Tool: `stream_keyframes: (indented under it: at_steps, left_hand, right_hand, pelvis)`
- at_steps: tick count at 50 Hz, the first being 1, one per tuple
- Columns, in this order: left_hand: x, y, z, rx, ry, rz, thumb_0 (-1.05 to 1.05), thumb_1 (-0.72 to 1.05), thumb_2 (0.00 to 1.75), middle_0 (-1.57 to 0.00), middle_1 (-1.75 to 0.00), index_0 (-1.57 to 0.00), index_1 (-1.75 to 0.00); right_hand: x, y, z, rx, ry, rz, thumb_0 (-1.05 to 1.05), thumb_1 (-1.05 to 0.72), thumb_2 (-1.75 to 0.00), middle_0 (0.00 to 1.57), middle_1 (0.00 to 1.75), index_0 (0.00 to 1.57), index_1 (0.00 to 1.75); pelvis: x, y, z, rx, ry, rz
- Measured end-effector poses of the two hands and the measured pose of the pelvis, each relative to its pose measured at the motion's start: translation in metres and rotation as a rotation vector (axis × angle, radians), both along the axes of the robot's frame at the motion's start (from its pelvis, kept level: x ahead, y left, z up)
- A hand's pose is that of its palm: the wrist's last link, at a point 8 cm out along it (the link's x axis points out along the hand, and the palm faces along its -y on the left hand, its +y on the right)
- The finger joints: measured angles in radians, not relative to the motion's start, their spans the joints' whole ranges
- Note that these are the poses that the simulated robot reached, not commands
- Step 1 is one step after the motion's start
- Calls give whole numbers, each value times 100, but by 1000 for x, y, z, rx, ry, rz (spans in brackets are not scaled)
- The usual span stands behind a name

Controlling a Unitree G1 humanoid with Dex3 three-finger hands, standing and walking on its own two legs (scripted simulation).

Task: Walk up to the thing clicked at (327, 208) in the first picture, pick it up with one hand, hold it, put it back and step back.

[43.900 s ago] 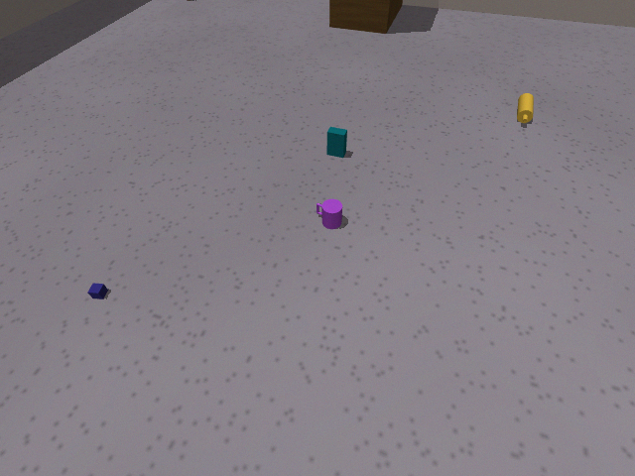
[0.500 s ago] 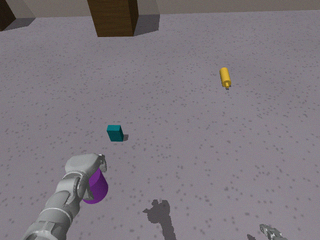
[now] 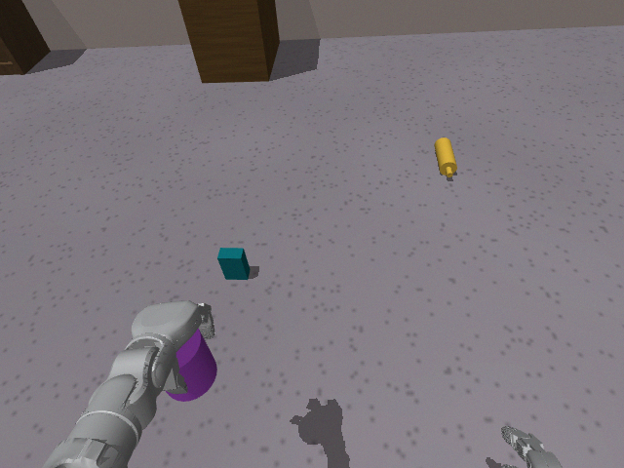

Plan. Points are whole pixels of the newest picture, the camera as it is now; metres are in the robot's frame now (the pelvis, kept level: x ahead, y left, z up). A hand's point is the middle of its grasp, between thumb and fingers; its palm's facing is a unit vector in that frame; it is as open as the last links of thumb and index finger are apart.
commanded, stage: hold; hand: left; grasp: from above
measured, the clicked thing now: (172, 358) +0.30 +0.25 -0.09
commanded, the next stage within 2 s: crouch in 0.90 s
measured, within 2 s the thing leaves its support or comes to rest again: neither
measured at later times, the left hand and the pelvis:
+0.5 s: hand (174, 354) +0.28 +0.22 -0.03, palm faces -0.46 -0.07 -0.89, open 10.2 cm; pelvis -0.01 +0.00 +0.00, yaw +0 degrees
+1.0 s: hand (173, 352) +0.29 +0.23 -0.03, palm faces -0.46 -0.07 -0.88, open 10.2 cm; pelvis +0.00 +0.00 +0.01, yaw +0 degrees
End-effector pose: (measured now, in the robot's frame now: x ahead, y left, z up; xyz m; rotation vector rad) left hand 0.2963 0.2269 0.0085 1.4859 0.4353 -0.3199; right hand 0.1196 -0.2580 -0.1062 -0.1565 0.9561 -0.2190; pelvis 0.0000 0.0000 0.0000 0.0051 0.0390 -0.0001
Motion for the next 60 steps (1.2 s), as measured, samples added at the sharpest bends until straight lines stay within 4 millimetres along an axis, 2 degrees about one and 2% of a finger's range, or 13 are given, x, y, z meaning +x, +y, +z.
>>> stream_keyframes:
  at_steps: [26, 38, 53, 60]
  left_hand:
    - [-8, -3, 18, -6, -5, -13, -1, -15, 70, -46, -83, -68, -78]
    - [-10, -3, 12, -8, 8, -22, 0, -15, 69, -46, -83, -68, -78]
    - [-4, 1, 13, -4, 5, -13, 0, -14, 69, -46, -83, -67, -78]
    - [-6, 1, 1, -9, 6, -17, 0, -14, 72, -43, -85, -65, -80]
  right_hand:
    - [13, 6, 8, 10, -59, 22, 1, -92, -90, 20, 30, 20, 30]
    - [16, 7, 10, 7, -52, 23, 1, -92, -90, 20, 30, 20, 30]
    - [18, 8, 8, 11, -30, 11, 1, -92, -90, 20, 30, 20, 30]
    - [20, 7, 7, 7, -21, 12, 1, -91, -90, 20, 30, 20, 30]
  pelvis:
    - [-7, -1, 4, 3, -34, -2]
    - [-5, -1, 5, 3, -31, -2]
    - [2, 0, 6, 2, -25, -2]
    - [4, 0, 5, 2, -16, 2]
